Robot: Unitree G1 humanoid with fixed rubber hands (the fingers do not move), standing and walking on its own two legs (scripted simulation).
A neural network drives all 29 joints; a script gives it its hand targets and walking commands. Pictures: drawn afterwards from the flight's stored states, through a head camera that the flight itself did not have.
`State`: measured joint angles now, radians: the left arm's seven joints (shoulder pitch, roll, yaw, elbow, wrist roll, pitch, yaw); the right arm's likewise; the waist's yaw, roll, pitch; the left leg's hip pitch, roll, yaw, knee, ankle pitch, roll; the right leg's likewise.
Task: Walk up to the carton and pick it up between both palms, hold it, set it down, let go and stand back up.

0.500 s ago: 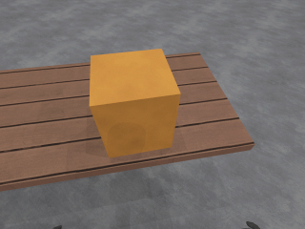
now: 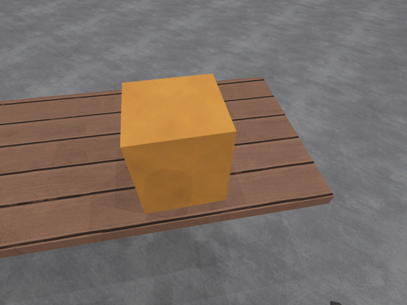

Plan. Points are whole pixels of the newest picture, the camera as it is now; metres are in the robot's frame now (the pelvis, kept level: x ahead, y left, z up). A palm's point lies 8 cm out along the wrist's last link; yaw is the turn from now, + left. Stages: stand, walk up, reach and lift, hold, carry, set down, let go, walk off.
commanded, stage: stand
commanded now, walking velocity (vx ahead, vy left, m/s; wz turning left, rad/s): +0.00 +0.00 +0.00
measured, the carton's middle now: (178, 145) +0.46 +0.06 +0.03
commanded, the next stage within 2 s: none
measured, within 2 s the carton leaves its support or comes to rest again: neither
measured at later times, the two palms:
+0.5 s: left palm out of the picture +0.08 +0.29 -0.12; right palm out of the picture +0.07 -0.29 -0.12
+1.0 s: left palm out of the picture +0.09 +0.29 -0.12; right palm out of the picture +0.08 -0.29 -0.12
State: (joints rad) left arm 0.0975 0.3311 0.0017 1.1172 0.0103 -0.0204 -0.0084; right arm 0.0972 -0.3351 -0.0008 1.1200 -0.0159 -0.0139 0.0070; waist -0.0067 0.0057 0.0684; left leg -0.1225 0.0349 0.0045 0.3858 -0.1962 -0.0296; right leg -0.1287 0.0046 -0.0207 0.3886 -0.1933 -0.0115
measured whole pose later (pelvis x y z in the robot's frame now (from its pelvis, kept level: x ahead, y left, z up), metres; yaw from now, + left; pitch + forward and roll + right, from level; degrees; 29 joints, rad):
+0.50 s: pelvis +0.00 +0.00 +0.00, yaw -1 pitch -3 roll +0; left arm 0.11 0.34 0.01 1.12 0.01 -0.02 -0.01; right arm 0.11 -0.34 0.01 1.13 -0.02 -0.01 0.01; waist -0.01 0.01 0.06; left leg -0.12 0.04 0.02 0.37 -0.19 -0.03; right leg -0.13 0.01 -0.01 0.37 -0.18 -0.01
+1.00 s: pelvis +0.01 +0.00 +0.00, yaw -1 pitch -3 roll +0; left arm 0.11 0.33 0.00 1.13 0.01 -0.02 -0.01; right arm 0.10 -0.34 0.00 1.12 -0.02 -0.01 0.01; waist -0.01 0.01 0.06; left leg -0.10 0.04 0.02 0.35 -0.20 -0.03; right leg -0.11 0.00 0.00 0.35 -0.19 0.00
